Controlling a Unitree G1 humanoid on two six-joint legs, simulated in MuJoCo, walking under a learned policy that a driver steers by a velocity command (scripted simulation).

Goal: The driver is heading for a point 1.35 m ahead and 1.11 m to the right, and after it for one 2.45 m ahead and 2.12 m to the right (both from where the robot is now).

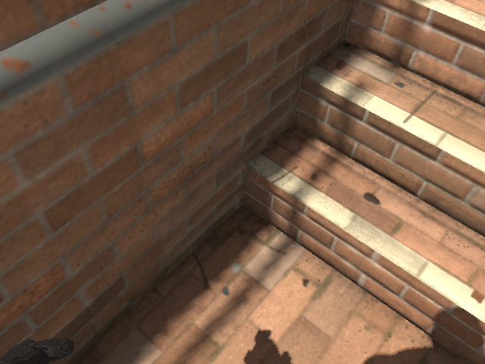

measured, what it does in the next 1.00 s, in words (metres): walks ahead, turning right: right foot, then left foot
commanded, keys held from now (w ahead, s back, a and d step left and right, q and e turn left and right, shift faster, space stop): w+e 0.38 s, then w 0.62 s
